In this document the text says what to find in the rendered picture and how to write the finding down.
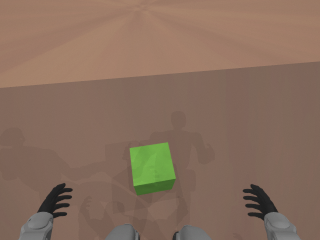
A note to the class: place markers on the robot right thigh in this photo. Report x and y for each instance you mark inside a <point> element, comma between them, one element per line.
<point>192,233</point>

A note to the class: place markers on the left robot hand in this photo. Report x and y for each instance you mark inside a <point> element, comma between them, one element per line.
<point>49,204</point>

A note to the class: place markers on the carton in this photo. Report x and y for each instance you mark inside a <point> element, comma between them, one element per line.
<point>152,168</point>

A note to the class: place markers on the robot thigh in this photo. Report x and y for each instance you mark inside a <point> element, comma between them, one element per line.
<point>192,233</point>
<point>123,232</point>

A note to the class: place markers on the right robot forearm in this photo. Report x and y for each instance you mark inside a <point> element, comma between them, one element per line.
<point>278,227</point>

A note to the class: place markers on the right robot hand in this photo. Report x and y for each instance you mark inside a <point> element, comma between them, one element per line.
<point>266,205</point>

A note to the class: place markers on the left robot forearm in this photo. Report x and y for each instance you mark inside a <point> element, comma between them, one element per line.
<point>38,227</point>

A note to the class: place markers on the robot left thigh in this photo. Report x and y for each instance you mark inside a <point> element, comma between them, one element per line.
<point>123,232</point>

